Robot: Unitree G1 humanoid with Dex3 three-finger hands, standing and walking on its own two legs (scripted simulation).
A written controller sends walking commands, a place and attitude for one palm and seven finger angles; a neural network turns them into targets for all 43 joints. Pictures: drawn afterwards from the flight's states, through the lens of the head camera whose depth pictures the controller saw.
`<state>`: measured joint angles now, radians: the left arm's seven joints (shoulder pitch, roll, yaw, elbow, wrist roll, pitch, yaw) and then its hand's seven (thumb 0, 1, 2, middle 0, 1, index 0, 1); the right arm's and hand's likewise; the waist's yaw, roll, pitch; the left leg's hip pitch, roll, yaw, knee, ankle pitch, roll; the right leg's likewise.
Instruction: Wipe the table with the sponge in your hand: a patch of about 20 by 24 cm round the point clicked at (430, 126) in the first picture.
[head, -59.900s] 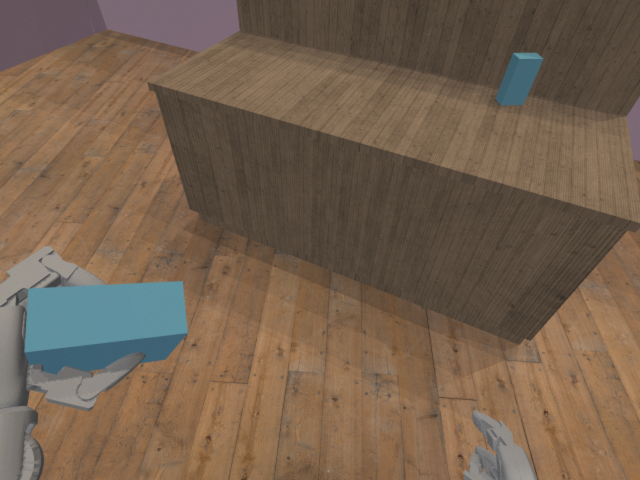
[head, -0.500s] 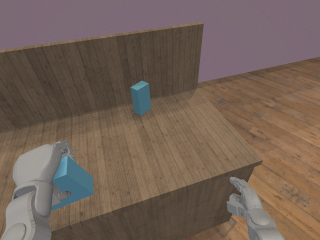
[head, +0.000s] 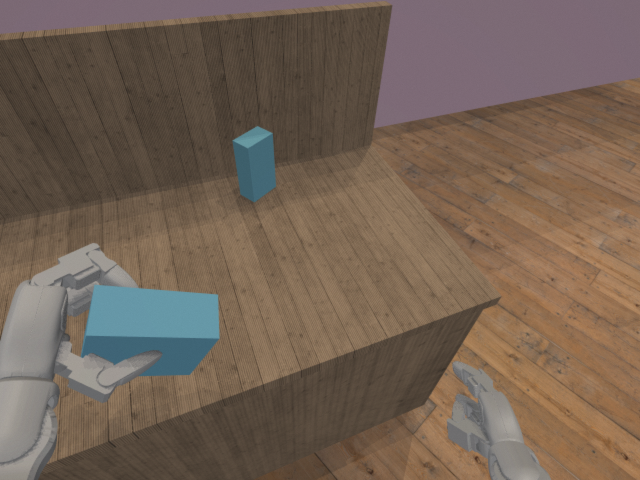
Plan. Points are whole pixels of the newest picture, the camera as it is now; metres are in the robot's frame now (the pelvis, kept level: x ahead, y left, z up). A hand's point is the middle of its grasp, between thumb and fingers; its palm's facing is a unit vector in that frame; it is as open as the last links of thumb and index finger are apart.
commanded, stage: step back with the hand held close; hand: left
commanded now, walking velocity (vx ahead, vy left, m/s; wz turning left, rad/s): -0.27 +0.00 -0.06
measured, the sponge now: (166, 336) +0.23 +0.20 +0.10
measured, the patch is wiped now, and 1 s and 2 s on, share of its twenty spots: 1.00 1.00 1.00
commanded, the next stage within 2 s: stop stepping back and stand still in 1.16 s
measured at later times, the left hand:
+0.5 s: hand (62, 364) +0.17 +0.25 +0.15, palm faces +0.31 -0.86 -0.40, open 9.4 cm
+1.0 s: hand out of the picture +0.06 +0.24 +0.18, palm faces +0.28 -0.87 -0.41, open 9.4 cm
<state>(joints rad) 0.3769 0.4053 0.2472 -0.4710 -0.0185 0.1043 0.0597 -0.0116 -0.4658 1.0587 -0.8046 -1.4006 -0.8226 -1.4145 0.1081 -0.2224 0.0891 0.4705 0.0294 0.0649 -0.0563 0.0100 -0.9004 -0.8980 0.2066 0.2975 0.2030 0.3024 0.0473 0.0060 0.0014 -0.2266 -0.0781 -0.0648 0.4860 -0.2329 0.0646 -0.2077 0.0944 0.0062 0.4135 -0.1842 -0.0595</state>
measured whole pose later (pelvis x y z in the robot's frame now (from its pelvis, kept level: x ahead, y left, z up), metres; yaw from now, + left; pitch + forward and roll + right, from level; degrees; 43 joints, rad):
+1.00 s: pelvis -0.13 +0.01 -0.01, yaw -1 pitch +2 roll -5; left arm 0.55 0.49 0.36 -0.68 -0.05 -0.15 0.08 -0.01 -0.48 1.07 -0.81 -1.41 -0.83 -1.42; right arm 0.19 -0.19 0.00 0.60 0.02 0.01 -0.04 0.01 -0.90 -0.90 0.21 0.30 0.21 0.30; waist 0.01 -0.03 -0.07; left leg -0.57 -0.03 -0.10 0.94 -0.35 -0.01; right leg -0.23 0.14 0.04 0.46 -0.25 -0.04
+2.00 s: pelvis -0.44 +0.01 -0.03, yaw -1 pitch -1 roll +0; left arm 0.45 0.39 0.33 -0.46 -0.04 -0.11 0.10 -0.01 -0.49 1.08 -0.82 -1.42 -0.83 -1.43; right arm 0.36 -0.17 0.05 0.64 0.03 -0.13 -0.04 0.01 -0.90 -0.90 0.20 0.30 0.20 0.30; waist -0.03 -0.02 -0.15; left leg -0.35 0.05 0.01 0.73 -0.37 -0.01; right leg -0.46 0.00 -0.05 0.85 -0.36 0.00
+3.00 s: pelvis -0.51 +0.00 -0.01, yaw +3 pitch -1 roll -2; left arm 0.45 0.32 0.27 -0.46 -0.04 -0.11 0.13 -0.01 -0.49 1.08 -0.81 -1.42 -0.83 -1.43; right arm 0.21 -0.20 0.02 0.65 0.01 -0.10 -0.05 0.01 -0.90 -0.90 0.21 0.30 0.20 0.30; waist -0.01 -0.03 -0.06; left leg -0.30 0.02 -0.02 0.65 -0.34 0.02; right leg -0.31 0.03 -0.05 0.54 -0.21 -0.01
